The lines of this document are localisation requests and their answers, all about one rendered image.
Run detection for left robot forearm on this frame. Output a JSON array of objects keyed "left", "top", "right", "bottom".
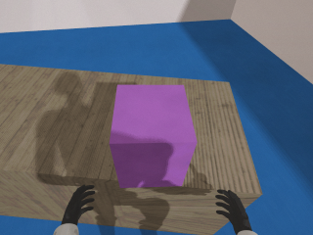
[{"left": 53, "top": 223, "right": 79, "bottom": 235}]

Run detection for left robot hand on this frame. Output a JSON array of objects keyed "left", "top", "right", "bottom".
[{"left": 61, "top": 184, "right": 96, "bottom": 225}]

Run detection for carton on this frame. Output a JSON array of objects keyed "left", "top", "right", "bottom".
[{"left": 109, "top": 84, "right": 198, "bottom": 188}]

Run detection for right robot hand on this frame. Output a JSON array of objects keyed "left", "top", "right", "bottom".
[{"left": 215, "top": 189, "right": 252, "bottom": 235}]

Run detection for pedestal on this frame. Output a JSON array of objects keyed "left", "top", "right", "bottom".
[{"left": 0, "top": 64, "right": 263, "bottom": 235}]

